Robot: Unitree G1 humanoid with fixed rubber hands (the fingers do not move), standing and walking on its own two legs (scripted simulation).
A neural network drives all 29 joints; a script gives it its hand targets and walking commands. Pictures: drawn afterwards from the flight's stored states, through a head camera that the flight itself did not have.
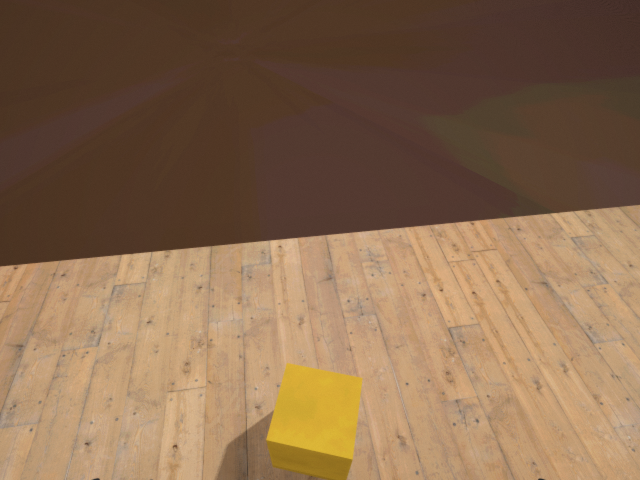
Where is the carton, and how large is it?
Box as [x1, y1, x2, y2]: [266, 363, 362, 479]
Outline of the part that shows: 287,363 266,439 272,465 275,467 326,479 346,479 352,459 362,378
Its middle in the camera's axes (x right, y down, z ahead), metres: -0.01 +0.52 +1.07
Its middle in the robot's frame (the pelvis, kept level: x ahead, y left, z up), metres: +0.42 +0.00 -0.66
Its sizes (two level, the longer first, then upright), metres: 0.210 0.200 0.250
